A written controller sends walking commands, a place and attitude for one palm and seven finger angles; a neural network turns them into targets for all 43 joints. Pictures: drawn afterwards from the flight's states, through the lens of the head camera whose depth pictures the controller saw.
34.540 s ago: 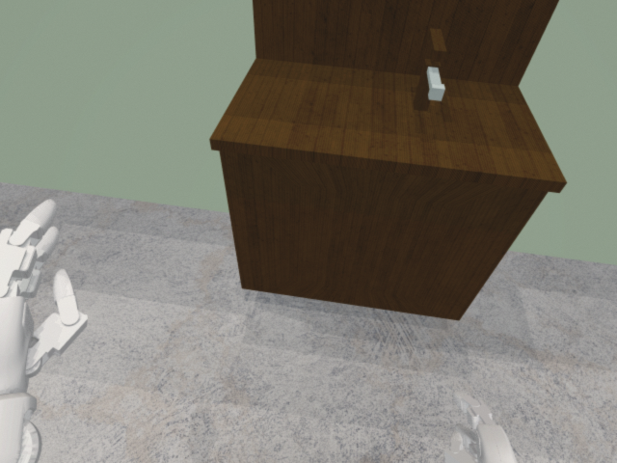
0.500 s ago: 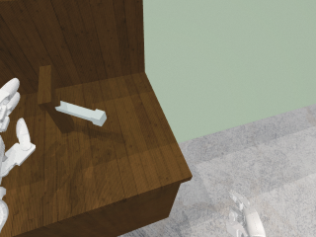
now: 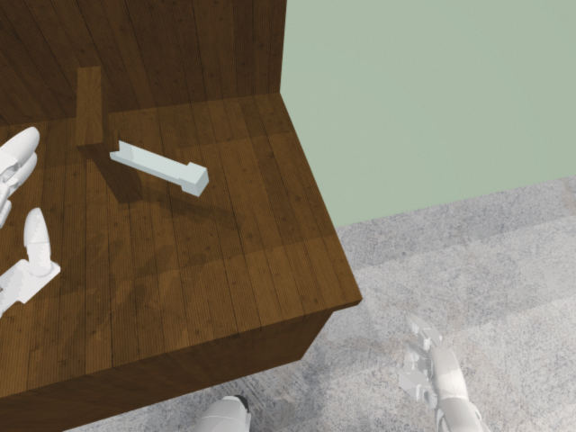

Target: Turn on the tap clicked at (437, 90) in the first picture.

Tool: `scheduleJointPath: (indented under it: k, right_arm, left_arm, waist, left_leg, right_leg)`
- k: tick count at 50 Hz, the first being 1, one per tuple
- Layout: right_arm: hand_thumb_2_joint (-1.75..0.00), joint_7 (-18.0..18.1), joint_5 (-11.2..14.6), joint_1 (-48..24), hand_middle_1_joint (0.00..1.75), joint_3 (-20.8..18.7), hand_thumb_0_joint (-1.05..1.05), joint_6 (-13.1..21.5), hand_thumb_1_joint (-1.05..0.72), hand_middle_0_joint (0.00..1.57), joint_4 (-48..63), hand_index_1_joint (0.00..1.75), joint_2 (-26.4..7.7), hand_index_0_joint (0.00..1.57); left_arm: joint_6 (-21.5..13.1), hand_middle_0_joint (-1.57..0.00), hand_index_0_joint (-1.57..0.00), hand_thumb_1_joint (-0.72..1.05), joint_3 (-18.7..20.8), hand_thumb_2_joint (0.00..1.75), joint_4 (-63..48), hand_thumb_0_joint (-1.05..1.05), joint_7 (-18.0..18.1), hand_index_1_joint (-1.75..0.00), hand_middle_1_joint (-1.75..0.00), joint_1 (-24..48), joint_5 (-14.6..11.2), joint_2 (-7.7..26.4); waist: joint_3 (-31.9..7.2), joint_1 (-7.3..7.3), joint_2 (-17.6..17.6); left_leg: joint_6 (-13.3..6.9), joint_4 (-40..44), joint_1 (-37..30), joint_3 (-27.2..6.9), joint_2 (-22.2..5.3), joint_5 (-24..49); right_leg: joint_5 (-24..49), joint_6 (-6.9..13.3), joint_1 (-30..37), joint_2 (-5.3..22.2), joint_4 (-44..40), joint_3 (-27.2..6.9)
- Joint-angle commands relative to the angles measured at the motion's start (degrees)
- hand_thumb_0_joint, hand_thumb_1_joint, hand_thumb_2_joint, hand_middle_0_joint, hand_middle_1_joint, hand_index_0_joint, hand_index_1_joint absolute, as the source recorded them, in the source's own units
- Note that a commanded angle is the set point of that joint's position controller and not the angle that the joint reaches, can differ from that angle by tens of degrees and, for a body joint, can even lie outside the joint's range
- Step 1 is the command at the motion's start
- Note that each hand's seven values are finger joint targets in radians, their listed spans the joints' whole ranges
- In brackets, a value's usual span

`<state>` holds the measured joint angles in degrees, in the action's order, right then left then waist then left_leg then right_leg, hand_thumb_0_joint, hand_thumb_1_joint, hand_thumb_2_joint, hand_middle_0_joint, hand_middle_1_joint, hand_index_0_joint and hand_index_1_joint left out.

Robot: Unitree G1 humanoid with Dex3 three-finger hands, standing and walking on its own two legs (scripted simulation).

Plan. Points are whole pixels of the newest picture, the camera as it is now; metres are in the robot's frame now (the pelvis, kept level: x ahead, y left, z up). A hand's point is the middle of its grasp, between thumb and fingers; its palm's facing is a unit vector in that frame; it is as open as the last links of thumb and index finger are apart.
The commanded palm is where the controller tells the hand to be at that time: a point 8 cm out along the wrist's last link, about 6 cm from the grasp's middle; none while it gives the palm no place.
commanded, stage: shuffle to correct the standing spot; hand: left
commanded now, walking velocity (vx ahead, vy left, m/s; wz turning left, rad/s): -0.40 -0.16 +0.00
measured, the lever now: (194, 179) +0.39 +0.18 +0.09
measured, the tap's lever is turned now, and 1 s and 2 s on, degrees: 53 53 53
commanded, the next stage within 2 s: come to a stop and stand still in 1.34 s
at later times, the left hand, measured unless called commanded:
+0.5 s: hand (59, 327) +0.18 +0.22 +0.16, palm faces +0.26 -0.85 -0.46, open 7.4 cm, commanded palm +0.12 +0.26 +0.18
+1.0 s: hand (110, 283) +0.22 +0.20 +0.16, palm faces +0.24 -0.84 -0.48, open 7.4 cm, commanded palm +0.16 +0.23 +0.18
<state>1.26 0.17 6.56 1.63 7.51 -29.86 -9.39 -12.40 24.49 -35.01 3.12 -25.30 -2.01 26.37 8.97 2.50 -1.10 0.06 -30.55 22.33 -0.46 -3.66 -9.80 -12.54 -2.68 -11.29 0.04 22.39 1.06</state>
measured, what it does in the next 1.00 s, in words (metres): stands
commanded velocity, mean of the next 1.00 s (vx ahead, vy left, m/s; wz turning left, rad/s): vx -0.17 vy -0.18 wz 0.00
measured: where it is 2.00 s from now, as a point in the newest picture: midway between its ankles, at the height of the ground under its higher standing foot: outside the picture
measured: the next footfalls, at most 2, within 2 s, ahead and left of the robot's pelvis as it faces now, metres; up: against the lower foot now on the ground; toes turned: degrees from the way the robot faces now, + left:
left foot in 1.44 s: +0.04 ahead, +0.08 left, +0.00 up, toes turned -2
left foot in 1.78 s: -0.05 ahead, +0.07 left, +0.00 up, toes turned -4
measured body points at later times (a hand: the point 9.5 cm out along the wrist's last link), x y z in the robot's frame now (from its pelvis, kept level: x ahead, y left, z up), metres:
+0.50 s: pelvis -0.04 -0.02 -0.01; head +0.02 +0.02 +0.43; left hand +0.16 +0.27 +0.18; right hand +0.13 -0.25 -0.08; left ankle +0.05 +0.10 -0.73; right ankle -0.01 -0.16 -0.74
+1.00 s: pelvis -0.01 -0.04 +0.00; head +0.05 -0.02 +0.44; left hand +0.20 +0.24 +0.18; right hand +0.15 -0.27 -0.09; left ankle +0.03 +0.09 -0.74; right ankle -0.02 -0.15 -0.74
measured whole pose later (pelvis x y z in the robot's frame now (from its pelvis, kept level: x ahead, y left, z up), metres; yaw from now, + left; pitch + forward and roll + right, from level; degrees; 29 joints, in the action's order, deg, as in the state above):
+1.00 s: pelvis -0.01 -0.04 +0.00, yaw -2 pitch +1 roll -3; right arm 2.6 0.3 12.2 0.4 7.7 -32.5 -10.7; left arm -8.6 24.0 -34.3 2.7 -27.8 -4.0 26.0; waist 5.6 0.6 0.1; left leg 1.5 -35.0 21.6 -1.9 -4.7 -14.8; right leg -14.9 1.6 -13.7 -3.9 27.3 3.5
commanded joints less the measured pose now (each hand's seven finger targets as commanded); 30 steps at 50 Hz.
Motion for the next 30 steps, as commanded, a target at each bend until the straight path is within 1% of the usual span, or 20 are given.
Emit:
scheduleJointPath:
  k: [1, 3, 4, 8, 9, 10, 12, 13, 14, 16, 18, 19, 20, 22, 23, 24, 26, 27, 28, 30]
  right_arm:
    - [-0.9, 1.6, 0.0, 0.0, 0.3, -4.3, 0.0, 2.4, -0.9, 0.2, 8.3, 0.3, -9.2, 0.2]
    - [-0.9, 1.5, 0.2, -0.7, 0.3, -4.3, 0.0, 2.8, -0.9, 0.2, 8.0, 0.3, -8.9, 0.2]
    - [-0.9, 1.6, -0.2, 0.6, 0.3, -4.0, 0.0, 2.5, -0.9, 0.2, 8.5, 0.3, -8.7, 0.2]
    - [-0.9, 2.6, 0.0, 0.6, 0.3, -4.3, 0.0, 4.0, -0.9, 0.2, 6.6, 0.3, -8.8, 0.2]
    - [-0.9, 2.8, -0.4, 1.6, 0.3, -4.1, 0.0, 3.7, -0.9, 0.2, 7.0, 0.3, -8.6, 0.2]
    - [-0.9, 3.2, -0.1, 1.1, 0.3, -4.6, 0.0, 4.3, -0.9, 0.2, 7.3, 0.3, -9.2, 0.2]
    - [-0.9, 3.5, -0.3, 0.9, 0.3, -4.2, 0.0, 4.6, -0.9, 0.2, 7.2, 0.3, -9.1, 0.2]
    - [-0.9, 3.3, -0.1, -0.6, 0.3, -4.1, 0.0, 4.7, -0.9, 0.2, 7.1, 0.3, -9.8, 0.2]
    - [-0.9, 3.1, -0.3, 0.4, 0.3, -3.8, 0.0, 4.2, -0.9, 0.2, 7.3, 0.3, -9.4, 0.2]
    - [-0.9, 2.6, 0.1, 0.5, 0.3, -4.6, 0.0, 4.4, -0.9, 0.2, 8.0, 0.3, -10.1, 0.2]
    - [-0.9, 1.7, 0.6, 0.4, 0.3, -4.7, 0.0, 4.3, -0.9, 0.2, 8.3, 0.3, -9.8, 0.2]
    - [-0.9, 1.4, 0.5, 2.3, 0.3, -5.0, 0.0, 4.0, -0.9, 0.2, 8.1, 0.3, -9.8, 0.2]
    - [-0.9, 1.3, 0.6, 2.6, 0.3, -5.5, 0.0, 3.8, -0.9, 0.2, 8.8, 0.3, -9.9, 0.2]
    - [-0.9, 1.4, 0.7, 3.9, 0.3, -5.5, 0.0, 3.9, -0.9, 0.2, 7.4, 0.3, -9.4, 0.2]
    - [-0.9, 1.4, 1.1, 3.6, 0.3, -5.1, 0.0, 4.2, -0.9, 0.2, 6.2, 0.3, -9.8, 0.2]
    - [-0.9, 1.6, 0.5, 3.6, 0.3, -4.2, 0.0, 4.2, -0.9, 0.2, 5.3, 0.3, -8.6, 0.2]
    - [-0.9, 1.9, 0.2, 2.4, 0.3, -4.2, 0.0, 4.6, -0.9, 0.2, 5.0, 0.3, -9.6, 0.2]
    - [-0.9, 2.1, 0.2, 1.9, 0.3, -4.2, 0.0, 4.8, -0.9, 0.2, 5.1, 0.3, -10.4, 0.2]
    - [-0.9, 2.2, 0.2, -0.3, 0.3, -4.1, 0.0, 5.0, -0.9, 0.2, 5.5, 0.3, -11.0, 0.2]
    - [-0.9, 1.7, -0.3, 0.5, 0.3, -4.7, 0.0, 4.3, -0.9, 0.2, 4.9, 0.3, -10.2, 0.2]
  left_arm:
    - [-4.0, -0.2, -0.2, 0.9, 7.3, 0.9, -13.1, 0.0, 0.0, -0.3, -0.3, 0.0, -1.8, 8.2]
    - [-3.8, -0.2, -0.2, 0.9, 8.8, 0.9, -13.0, 0.0, -0.1, -0.3, -0.3, -2.5, -1.7, 9.3]
    - [-4.2, -0.2, -0.2, 0.9, 4.4, 0.9, -14.1, 0.0, -1.0, -0.3, -0.3, -1.2, -2.2, 5.8]
    - [-4.7, -0.2, -0.2, 0.9, 8.6, 0.9, -12.9, 0.0, -0.7, -0.3, -0.3, -1.5, -2.5, 9.5]
    - [-4.7, -0.2, -0.2, 0.9, 4.2, 0.9, -13.5, 0.0, -1.4, -0.3, -0.3, 0.0, -2.9, 5.6]
    - [-5.0, -0.2, -0.2, 0.9, 6.3, 0.9, -14.7, 0.0, -1.2, -0.3, -0.3, 2.1, -2.9, 8.2]
    - [-4.5, -0.2, -0.2, 0.9, 6.2, 0.9, -13.0, 0.0, -1.0, -0.3, -0.3, 1.5, -3.1, 7.7]
    - [-3.8, -0.2, -0.2, 0.9, 9.0, 0.9, -11.0, 0.0, -0.3, -0.3, -0.3, -0.2, -2.7, 9.8]
    - [-3.6, -0.2, -0.2, 0.9, 5.3, 0.9, -11.5, 0.0, -0.7, -0.3, -0.3, 0.9, -2.8, 6.0]
    - [-3.7, -0.2, -0.2, 0.9, 7.6, 0.9, -12.4, 0.0, -0.6, -0.3, -0.3, 2.5, -2.1, 8.3]
    - [-2.8, -0.2, -0.2, 0.9, 8.3, 0.9, -11.3, 0.0, -0.1, -0.3, -0.3, 0.2, -1.8, 9.1]
    - [-2.7, -0.2, -0.2, 0.9, 5.9, 0.9, -12.2, 0.0, -0.6, -0.3, -0.3, 0.6, -2.0, 7.4]
    - [-2.4, -0.2, -0.2, 0.9, 6.6, 0.9, -13.9, 0.0, -0.8, -0.3, -0.3, 1.0, -2.0, 9.0]
    - [-1.6, -0.2, -0.2, 0.9, 6.2, 0.9, -14.1, 0.0, -1.0, -0.3, -0.3, -1.0, -2.5, 9.0]
    - [-0.7, -0.2, -0.2, 0.9, 6.8, 0.9, -12.8, 0.0, -0.2, -0.3, -0.3, -1.7, -2.5, 8.9]
    - [-0.4, -0.2, -0.2, 0.9, 3.7, 0.9, -13.1, 0.0, -0.2, -0.3, -0.3, -0.1, -2.9, 6.3]
    - [-0.2, -0.2, -0.2, 0.9, 4.9, 0.9, -12.5, 0.0, 0.1, -0.3, -0.3, 1.4, -3.1, 6.9]
    - [-0.5, -0.2, -0.2, 0.9, 5.5, 0.9, -10.9, 0.0, 0.4, -0.3, -0.3, 0.8, -2.9, 7.2]
    - [-0.5, -0.2, -0.2, 0.9, 6.9, 0.9, -10.7, 0.0, 1.2, -0.3, -0.3, 1.7, -1.9, 8.6]
    - [-1.5, -0.2, -0.2, 0.9, 6.0, 0.9, -11.9, 0.0, 0.9, -0.3, -0.3, 6.0, -1.3, 8.5]
  waist:
    - [-16.0, -0.59, 7.6]
    - [-17.3, 0.04, 6.4]
    - [-16.3, -0.83, 4.6]
    - [-15.3, -1.19, 1.5]
    - [-14.6, -1.97, 1.8]
    - [-13.6, -1.69, 2.9]
    - [-12.1, -1.76, 5.9]
    - [-11.7, -1.31, 10.1]
    - [-12.1, -1.67, 12.6]
    - [-12.8, -0.66, 16.0]
    - [-13.1, -0.34, 13.8]
    - [-14.1, -0.86, 9.5]
    - [-13.4, -0.85, 6.3]
    - [-13.4, -0.99, -4.8]
    - [-14.2, -1.51, -4.6]
    - [-12.8, -2.63, -4.9]
    - [-10.8, -3.28, -0.5]
    - [-9.8, -2.83, 5.9]
    - [-9.3, -1.77, 14.8]
    - [-10.2, -2.27, 18.3]
  left_leg:
    - [-0.7, 3.9, -9.6, -2.7, -5.2, 8.0]
    - [-0.4, 3.6, -10.7, -2.0, -4.3, 4.4]
    - [-0.4, 3.7, -9.1, -2.0, -4.4, 2.1]
    - [0.9, -1.7, -12.5, -0.2, -1.1, -8.1]
    - [0.8, -1.0, -11.2, -0.4, -1.2, -9.9]
    - [0.9, -0.8, -11.5, -0.7, -1.4, -11.5]
    - [0.2, 3.6, -8.6, -2.6, -3.1, -15.1]
    - [-0.6, 8.2, -7.0, -4.6, -4.6, -18.2]
    - [-1.5, 12.8, -2.1, -6.8, -6.6, -21.9]
    - [-2.1, 15.2, 3.3, -7.7, -8.0, -26.6]
    - [-1.4, 12.3, 1.2, -4.5, -5.7, -24.5]
    - [-1.2, 9.1, -0.3, -3.1, -4.5, -22.9]
    - [-0.4, 3.0, -1.9, 0.3, -2.1, -20.7]
    - [1.0, -16.7, -7.3, 4.4, 3.4, -15.9]
    - [0.9, -21.4, -12.4, 3.2, 4.1, -14.5]
    - [0.6, -18.9, -12.8, 2.9, 3.0, -14.1]
    - [-0.3, -2.8, -10.3, -0.5, 0.2, -11.4]
    - [-2.0, 5.5, -9.3, -5.8, -3.8, -10.0]
    - [-3.9, 12.4, -10.3, -15.1, -10.0, -6.4]
    - [-5.8, 19.4, -2.1, -19.9, -14.2, -24.1]
  right_leg:
    - [5.9, 3.5, -0.5, 1.5, -1.4, 1.2]
    - [5.7, 4.1, -1.5, 1.2, -1.8, 0.5]
    - [5.6, 3.9, -1.7, 1.6, -2.2, 0.8]
    - [4.2, 7.0, -9.8, 4.8, -3.5, -3.2]
    - [1.6, 6.7, -9.7, 4.8, -3.0, -2.3]
    - [-1.8, 6.8, -11.6, 4.6, -2.5, -2.5]
    - [-8.3, 5.6, -11.1, 2.3, -1.0, -0.8]
    - [-11.4, 4.4, -10.1, 0.1, 0.1, -0.2]
    - [-11.2, 3.1, -4.7, -1.7, 4.0, 2.2]
    - [-11.7, 3.3, 1.2, -2.9, 8.5, 3.1]
    - [-11.4, 3.8, 1.0, -2.8, 4.9, 3.0]
    - [-9.8, 4.0, 1.1, -2.3, 2.5, 2.8]
    - [-10.0, 5.2, -1.2, -0.5, -1.0, 1.3]
    - [-7.5, 10.7, -10.4, 7.1, -5.8, -5.6]
    - [-7.1, 13.1, -16.7, 10.2, -7.3, -8.7]
    - [-6.0, 12.2, -18.0, 10.1, -5.6, -5.6]
    - [-3.8, 8.9, -13.7, 5.8, 3.3, -2.2]
    - [-5.4, 5.6, -13.2, 1.6, 9.1, 0.4]
    - [-8.3, 2.7, -14.3, -2.4, 15.0, 1.9]
    - [-15.0, 2.2, -8.9, -2.2, 22.3, -1.3]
